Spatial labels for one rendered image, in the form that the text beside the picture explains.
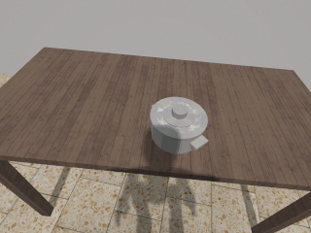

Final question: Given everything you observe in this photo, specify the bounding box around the table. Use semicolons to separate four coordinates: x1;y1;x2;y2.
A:
0;47;311;233

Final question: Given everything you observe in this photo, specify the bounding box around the pot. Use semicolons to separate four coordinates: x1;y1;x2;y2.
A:
151;105;208;154

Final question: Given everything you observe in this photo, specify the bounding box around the lid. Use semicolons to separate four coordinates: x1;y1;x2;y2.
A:
150;96;208;141

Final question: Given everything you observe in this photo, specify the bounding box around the knob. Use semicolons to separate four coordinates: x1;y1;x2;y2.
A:
172;104;189;119

